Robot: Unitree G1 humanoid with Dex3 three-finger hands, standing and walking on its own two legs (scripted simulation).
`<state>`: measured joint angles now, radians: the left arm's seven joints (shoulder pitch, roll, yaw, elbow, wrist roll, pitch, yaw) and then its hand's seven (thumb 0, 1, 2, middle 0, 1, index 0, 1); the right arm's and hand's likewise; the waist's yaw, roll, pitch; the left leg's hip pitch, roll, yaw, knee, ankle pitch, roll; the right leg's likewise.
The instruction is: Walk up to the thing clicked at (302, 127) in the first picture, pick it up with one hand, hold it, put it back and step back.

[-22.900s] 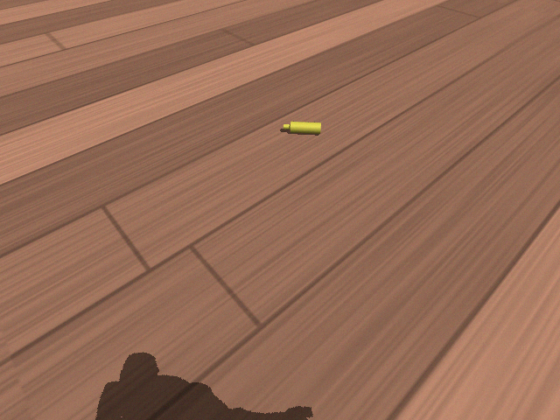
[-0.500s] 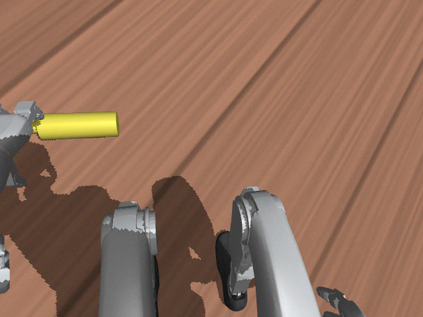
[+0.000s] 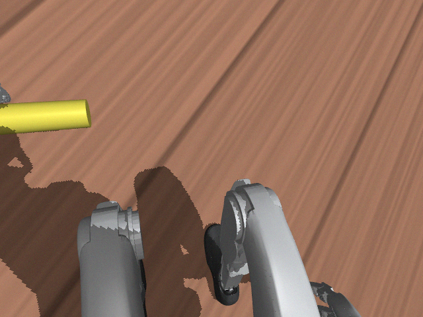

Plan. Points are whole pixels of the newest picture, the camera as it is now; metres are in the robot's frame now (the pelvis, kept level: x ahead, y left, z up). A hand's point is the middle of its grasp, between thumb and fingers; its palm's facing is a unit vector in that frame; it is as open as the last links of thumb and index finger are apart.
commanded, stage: rise first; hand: left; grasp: from above
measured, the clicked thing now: (34, 117) +0.53 +0.33 -0.31
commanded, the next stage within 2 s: approach in 1.82 s
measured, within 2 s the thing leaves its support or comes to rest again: neither
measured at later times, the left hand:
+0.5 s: hand out of the picture +0.46 +0.35 -0.19, palm faces -0.47 -0.06 -0.88, open 14.1 cm
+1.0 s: hand out of the picture +0.47 +0.34 -0.19, palm faces -0.47 -0.06 -0.88, open 14.1 cm
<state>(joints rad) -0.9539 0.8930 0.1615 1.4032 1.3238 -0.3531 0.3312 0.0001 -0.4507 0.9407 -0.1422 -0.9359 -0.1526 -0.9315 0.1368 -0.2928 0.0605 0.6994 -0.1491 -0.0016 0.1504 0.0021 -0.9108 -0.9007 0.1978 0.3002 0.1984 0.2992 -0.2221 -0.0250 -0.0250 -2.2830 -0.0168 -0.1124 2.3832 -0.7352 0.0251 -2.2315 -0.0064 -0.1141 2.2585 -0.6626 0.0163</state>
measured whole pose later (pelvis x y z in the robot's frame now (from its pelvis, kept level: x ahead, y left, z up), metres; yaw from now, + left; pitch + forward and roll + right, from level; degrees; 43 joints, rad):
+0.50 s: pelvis +0.00 +0.00 -0.01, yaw -1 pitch +36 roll -11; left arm -0.99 0.92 0.14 1.43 1.32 -0.33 0.34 0.00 -0.52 1.00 -0.09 -1.01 -0.09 -1.00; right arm 0.15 -0.29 0.10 0.68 -0.14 0.00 0.16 0.00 -0.91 -0.90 0.20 0.30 0.20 0.30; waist -0.25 -0.03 0.00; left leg -2.31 -0.01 -0.12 2.41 -0.73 0.03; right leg -2.25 0.00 -0.12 2.27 -0.65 0.02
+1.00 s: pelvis -0.01 +0.00 -0.02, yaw -2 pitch +35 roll -11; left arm -1.05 0.96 0.11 1.49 1.32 -0.32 0.34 0.00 -0.54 1.01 -0.08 -1.03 -0.09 -1.02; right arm 0.16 -0.29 0.13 0.68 -0.14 -0.01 0.16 0.00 -0.91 -0.90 0.20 0.30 0.20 0.30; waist -0.29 -0.04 0.00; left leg -2.33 -0.01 -0.13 2.44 -0.72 0.03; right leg -2.27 0.00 -0.13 2.29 -0.64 0.03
